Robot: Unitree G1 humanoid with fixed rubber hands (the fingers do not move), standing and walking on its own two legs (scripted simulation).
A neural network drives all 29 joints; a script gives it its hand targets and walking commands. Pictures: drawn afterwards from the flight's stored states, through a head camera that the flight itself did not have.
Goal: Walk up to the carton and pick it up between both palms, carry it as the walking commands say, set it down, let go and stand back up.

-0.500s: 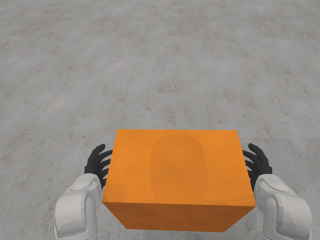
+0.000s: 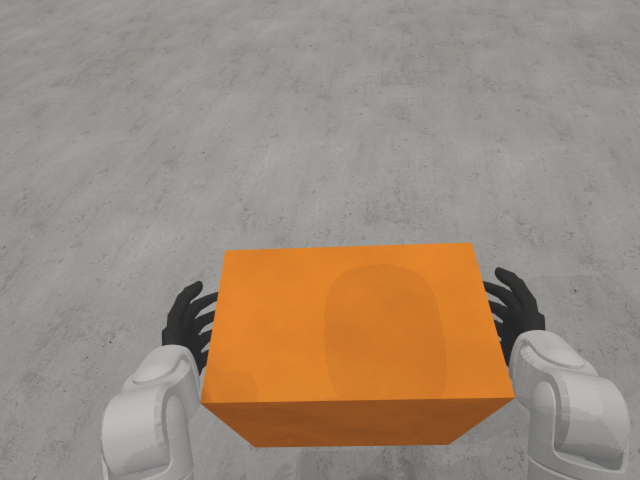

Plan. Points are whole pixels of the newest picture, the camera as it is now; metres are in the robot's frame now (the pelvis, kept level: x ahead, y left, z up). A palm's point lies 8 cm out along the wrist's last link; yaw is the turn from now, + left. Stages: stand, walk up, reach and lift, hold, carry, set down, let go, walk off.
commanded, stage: carry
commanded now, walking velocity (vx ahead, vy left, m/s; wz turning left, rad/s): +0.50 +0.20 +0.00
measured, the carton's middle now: (349, 358) +0.27 +0.00 +0.01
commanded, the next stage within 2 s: none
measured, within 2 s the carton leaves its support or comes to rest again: neither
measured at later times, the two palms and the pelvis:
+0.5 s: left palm (190, 186) +0.52 +0.24 +0.10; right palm (422, 171) +0.54 -0.12 +0.08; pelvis +0.29 +0.06 +0.02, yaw +2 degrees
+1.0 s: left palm (168, 94) +0.83 +0.37 +0.09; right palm (337, 86) +0.81 +0.01 +0.09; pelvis +0.58 +0.20 +0.02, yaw -1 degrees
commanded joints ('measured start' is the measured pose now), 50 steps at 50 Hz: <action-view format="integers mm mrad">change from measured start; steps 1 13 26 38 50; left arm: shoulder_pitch -441 -426 -523 -454 -447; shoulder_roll -657 -716 -779 -660 -737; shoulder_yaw -807 -807 -811 -824 -823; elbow -60 -64 -53 -119 -100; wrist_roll -361 -328 -367 -379 -346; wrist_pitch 33 -21 -14 11 -20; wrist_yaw -214 -182 -208 -211 -191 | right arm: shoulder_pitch -360 -376 -436 -376 -369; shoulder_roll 717 768 808 741 798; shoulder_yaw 761 806 774 797 809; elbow -42 -92 -17 -111 -118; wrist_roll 344 364 357 346 362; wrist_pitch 10 -29 -19 -3 -32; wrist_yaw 171 198 203 169 195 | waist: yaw -22 -24 14 -31 -18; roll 242 108 -113 -161 121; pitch -428 -282 -238 -338 -299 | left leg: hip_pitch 723 421 -243 440 486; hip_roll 301 187 46 -86 198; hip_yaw -520 -143 -174 77 -171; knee -144 -182 592 -30 -193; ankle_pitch -155 53 -166 -71 52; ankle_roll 146 150 -30 13 160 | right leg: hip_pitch -518 -451 63 -64 -494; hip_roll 171 135 -182 22 122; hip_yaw -11 39 288 -91 70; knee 605 143 -291 155 194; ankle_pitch -56 200 339 701 142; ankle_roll -46 -123 -227 -88 -115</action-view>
